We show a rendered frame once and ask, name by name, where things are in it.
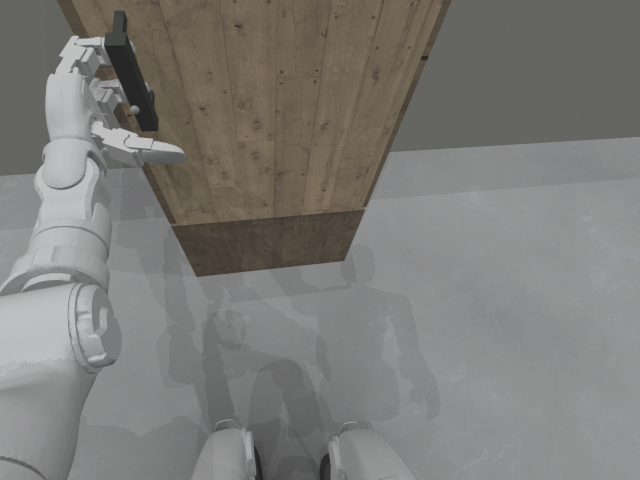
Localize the robot left forearm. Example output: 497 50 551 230
0 138 112 296

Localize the robot right thigh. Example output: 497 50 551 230
328 429 416 480

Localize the robot left thigh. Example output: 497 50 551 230
191 428 256 480

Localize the robot left hand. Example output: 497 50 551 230
45 35 185 168

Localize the handle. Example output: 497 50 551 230
104 11 158 132

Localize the robot left upper arm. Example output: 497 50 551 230
0 282 122 480

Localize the robot thigh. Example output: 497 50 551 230
328 429 416 480
191 428 256 480

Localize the cupboard door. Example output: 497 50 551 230
72 0 444 226

